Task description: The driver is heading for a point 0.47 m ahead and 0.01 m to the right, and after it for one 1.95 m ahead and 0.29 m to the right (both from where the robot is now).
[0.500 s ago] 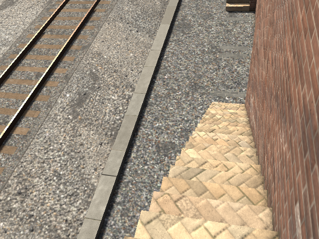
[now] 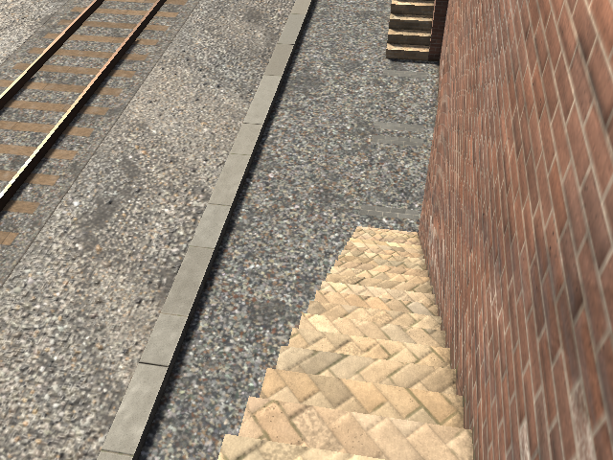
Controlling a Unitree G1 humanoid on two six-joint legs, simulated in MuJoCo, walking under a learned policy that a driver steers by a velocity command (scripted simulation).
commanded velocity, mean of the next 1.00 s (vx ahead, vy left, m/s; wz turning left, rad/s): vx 0.38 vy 0.00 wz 0.00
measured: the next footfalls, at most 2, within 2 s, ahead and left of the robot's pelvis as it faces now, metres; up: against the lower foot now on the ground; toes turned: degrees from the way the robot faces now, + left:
right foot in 0.66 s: +0.21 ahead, -0.10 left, -0.20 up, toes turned -4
left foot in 1.10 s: +0.49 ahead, +0.01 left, -0.39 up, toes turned -3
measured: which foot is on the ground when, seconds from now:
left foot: down 0.00-0.66, up 0.68-1.00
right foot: down 0.00-0.28, up 0.30-0.64, down 0.66-1.00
